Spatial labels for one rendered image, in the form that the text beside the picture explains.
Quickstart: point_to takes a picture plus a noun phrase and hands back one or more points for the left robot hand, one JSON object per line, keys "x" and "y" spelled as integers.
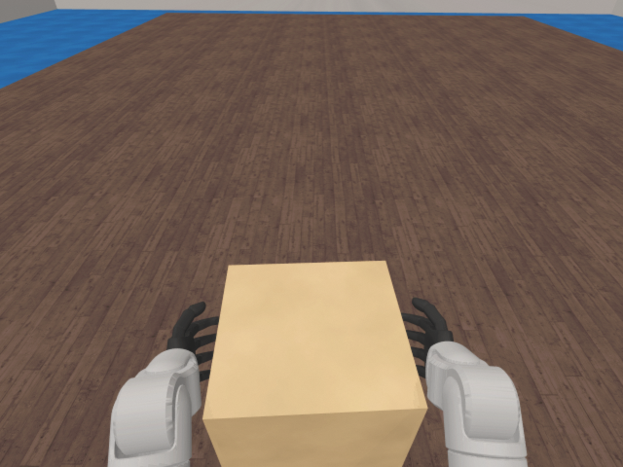
{"x": 185, "y": 329}

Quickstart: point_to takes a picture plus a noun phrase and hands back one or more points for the right robot forearm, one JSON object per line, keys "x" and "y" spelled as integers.
{"x": 482, "y": 415}

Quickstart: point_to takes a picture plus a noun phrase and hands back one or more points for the right robot hand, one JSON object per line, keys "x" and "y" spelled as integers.
{"x": 435, "y": 330}

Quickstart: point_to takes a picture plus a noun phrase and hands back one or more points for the carton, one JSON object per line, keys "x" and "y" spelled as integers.
{"x": 312, "y": 367}

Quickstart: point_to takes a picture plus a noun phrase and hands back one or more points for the left robot forearm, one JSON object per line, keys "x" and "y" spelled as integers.
{"x": 151, "y": 421}

